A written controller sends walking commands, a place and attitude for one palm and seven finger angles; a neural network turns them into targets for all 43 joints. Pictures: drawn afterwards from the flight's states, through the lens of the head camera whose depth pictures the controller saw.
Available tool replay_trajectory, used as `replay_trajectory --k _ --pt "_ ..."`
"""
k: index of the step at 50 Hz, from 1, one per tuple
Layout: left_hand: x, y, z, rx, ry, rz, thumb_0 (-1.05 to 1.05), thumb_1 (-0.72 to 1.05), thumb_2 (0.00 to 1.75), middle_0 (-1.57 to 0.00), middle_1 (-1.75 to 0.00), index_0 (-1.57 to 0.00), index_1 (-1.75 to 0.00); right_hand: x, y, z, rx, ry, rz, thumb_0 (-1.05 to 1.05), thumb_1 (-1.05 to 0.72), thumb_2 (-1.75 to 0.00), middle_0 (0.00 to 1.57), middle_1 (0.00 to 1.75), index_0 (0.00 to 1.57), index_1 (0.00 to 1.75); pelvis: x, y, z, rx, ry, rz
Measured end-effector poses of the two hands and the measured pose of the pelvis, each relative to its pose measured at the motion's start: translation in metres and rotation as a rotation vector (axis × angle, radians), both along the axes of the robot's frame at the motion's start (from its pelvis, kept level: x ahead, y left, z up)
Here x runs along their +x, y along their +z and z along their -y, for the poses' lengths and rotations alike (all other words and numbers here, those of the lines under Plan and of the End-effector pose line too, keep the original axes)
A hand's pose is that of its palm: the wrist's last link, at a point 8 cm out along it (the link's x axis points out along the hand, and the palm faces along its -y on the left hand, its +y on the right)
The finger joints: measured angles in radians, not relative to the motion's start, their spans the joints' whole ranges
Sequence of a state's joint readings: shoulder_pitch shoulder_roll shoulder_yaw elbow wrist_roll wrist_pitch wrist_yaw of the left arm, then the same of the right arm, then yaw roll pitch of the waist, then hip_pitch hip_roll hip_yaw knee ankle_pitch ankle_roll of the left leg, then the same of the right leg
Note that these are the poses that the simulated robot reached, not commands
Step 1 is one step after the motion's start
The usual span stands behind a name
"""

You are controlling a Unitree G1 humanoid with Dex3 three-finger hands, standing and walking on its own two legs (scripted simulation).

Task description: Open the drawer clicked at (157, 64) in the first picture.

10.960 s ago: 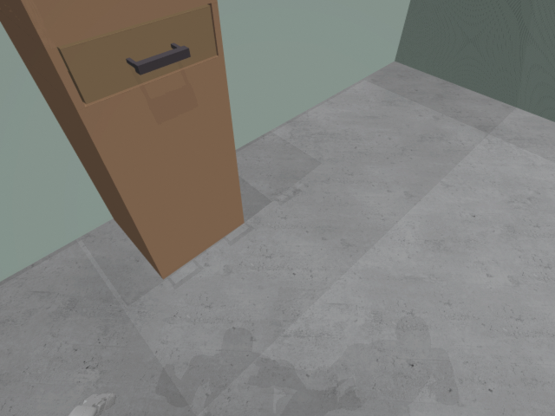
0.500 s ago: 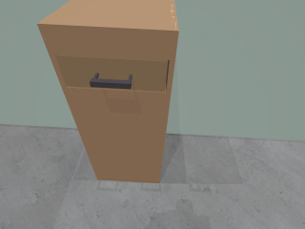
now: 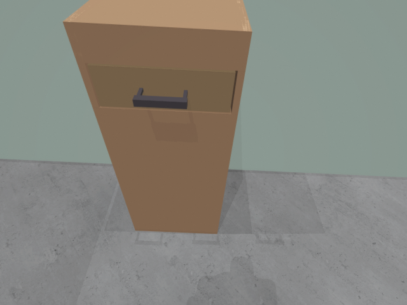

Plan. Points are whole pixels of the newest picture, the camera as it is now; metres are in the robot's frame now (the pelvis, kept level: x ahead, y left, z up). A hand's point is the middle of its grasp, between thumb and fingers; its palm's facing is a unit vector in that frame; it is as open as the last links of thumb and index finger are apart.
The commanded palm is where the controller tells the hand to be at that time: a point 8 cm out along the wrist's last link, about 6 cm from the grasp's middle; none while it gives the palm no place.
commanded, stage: shuffle to correct the standing spot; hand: left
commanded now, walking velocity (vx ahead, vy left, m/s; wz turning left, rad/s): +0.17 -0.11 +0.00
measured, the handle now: (161, 97) +0.60 +0.16 +0.10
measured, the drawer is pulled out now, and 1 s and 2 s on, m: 0.00 0.00 0.00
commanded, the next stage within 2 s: come to a stop and stand still in 0.44 s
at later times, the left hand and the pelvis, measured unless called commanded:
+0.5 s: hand out of the picture -0.03 +0.12 -0.18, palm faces +0.11 -0.99 -0.11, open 7.4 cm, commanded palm none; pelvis +0.05 -0.01 +0.00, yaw +0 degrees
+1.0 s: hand (134, 291) +0.19 +0.17 -0.17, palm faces -0.01 -0.97 -0.24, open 7.4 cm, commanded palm none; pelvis +0.09 -0.02 +0.00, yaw -2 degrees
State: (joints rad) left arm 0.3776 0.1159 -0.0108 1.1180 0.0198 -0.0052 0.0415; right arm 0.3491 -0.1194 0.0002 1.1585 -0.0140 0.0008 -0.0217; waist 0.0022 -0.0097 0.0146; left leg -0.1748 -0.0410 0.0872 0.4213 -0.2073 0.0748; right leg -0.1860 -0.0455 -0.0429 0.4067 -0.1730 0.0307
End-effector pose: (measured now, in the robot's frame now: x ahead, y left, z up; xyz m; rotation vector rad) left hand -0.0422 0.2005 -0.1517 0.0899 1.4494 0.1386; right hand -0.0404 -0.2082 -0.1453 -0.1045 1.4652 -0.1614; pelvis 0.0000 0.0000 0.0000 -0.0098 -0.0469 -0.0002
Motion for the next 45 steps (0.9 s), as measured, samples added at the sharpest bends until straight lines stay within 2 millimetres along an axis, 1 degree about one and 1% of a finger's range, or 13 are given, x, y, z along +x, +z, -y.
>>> replay_trajectory --k 4,8,13,18,20,22,26,29,32,35,37,40,45 --pt "-0.004 0.000 -0.001 -0.005 0.001 -0.006 0.01 0.90 0.90 -0.19 -0.30 -0.20 -0.30 -0.002 -0.002 -0.008 0.009 -0.010 0.002 0.00 -0.91 -0.90 0.20 0.30 0.20 0.30 -0.001 -0.001 -0.004 0.000 -0.002 -0.003" --pt "-0.006 0.001 -0.001 -0.008 0.000 -0.024 0.01 0.90 0.90 -0.19 -0.30 -0.20 -0.30 0.001 -0.005 -0.008 0.011 -0.031 0.010 0.00 -0.91 -0.90 0.20 0.30 0.20 0.30 0.003 -0.001 -0.005 -0.003 -0.014 -0.012" --pt "-0.005 0.003 0.005 -0.003 0.001 -0.050 0.01 0.91 0.90 -0.19 -0.30 -0.20 -0.30 0.011 -0.009 0.003 0.003 -0.060 0.033 0.00 -0.91 -0.90 0.20 0.30 0.20 0.30 0.012 -0.004 0.003 0.011 -0.038 -0.026" --pt "0.003 0.003 0.018 0.002 0.029 -0.046 0.01 0.91 0.90 -0.19 -0.30 -0.20 -0.30 0.025 -0.012 0.017 -0.006 -0.050 0.028 0.00 -0.91 -0.90 0.20 0.30 0.20 0.30 0.025 -0.006 0.013 -0.005 -0.030 -0.036" --pt "0.005 0.002 0.023 -0.003 0.054 -0.043 0.00 0.91 0.90 -0.19 -0.30 -0.20 -0.30 0.035 -0.008 0.021 -0.009 -0.030 0.016 0.00 -0.91 -0.90 0.20 0.30 0.20 0.30 0.032 -0.006 0.016 -0.013 -0.019 -0.046" --pt "0.006 0.001 0.027 -0.016 0.070 -0.051 0.00 0.91 0.90 -0.19 -0.30 -0.20 -0.30 0.050 -0.004 0.024 -0.017 -0.014 0.021 0.00 -0.91 -0.90 0.20 0.30 0.20 0.30 0.039 -0.005 0.017 -0.019 -0.012 -0.052" --pt "0.012 -0.001 0.032 -0.053 0.082 -0.087 0.00 0.90 0.90 -0.19 -0.30 -0.20 -0.30 0.088 0.002 0.027 -0.051 0.014 0.056 0.01 -0.92 -0.90 0.20 0.30 0.20 0.30 0.055 -0.004 0.012 -0.032 0.003 -0.057" --pt "0.021 -0.007 0.029 -0.080 0.087 -0.115 0.00 0.90 0.90 -0.19 -0.30 -0.20 -0.30 0.119 0.004 0.026 -0.080 0.030 0.096 0.01 -0.93 -0.90 0.20 0.30 0.20 0.30 0.071 -0.008 0.003 -0.038 0.007 -0.055" --pt "0.037 -0.018 0.020 -0.097 0.076 -0.141 0.01 0.90 0.90 -0.20 -0.30 -0.20 -0.30 0.144 0.000 0.017 -0.103 0.036 0.144 0.01 -0.93 -0.90 0.20 0.30 0.20 0.30 0.087 -0.017 -0.006 -0.029 -0.006 -0.047" --pt "0.066 -0.018 0.007 -0.080 0.031 -0.129 0.01 0.90 0.90 -0.20 -0.30 -0.20 -0.30 0.155 0.004 0.011 -0.117 0.017 0.160 0.01 -0.94 -0.90 0.20 0.30 0.20 0.30 0.097 -0.013 -0.011 -0.014 -0.035 -0.040" --pt "0.091 -0.014 -0.003 -0.058 0.007 -0.093 0.01 0.90 0.90 -0.20 -0.30 -0.20 -0.30 0.155 0.007 0.009 -0.117 0.009 0.149 0.01 -0.95 -0.90 0.20 0.30 0.20 0.30 0.101 -0.009 -0.012 -0.016 -0.036 -0.041" --pt "0.132 -0.007 -0.016 -0.018 -0.021 -0.011 0.01 0.91 0.90 -0.19 -0.30 -0.20 -0.30 0.149 0.010 0.008 -0.106 -0.001 0.113 0.01 -0.95 -0.90 0.20 0.30 0.20 0.30 0.101 -0.002 -0.010 -0.024 -0.034 -0.044" --pt "0.190 0.004 -0.028 0.050 -0.064 0.119 0.01 0.91 0.90 -0.19 -0.30 -0.20 -0.30 0.132 0.011 0.016 -0.083 -0.034 0.062 0.00 -0.93 -0.89 0.21 0.30 0.20 0.30 0.097 0.002 0.004 -0.028 -0.037 -0.044"
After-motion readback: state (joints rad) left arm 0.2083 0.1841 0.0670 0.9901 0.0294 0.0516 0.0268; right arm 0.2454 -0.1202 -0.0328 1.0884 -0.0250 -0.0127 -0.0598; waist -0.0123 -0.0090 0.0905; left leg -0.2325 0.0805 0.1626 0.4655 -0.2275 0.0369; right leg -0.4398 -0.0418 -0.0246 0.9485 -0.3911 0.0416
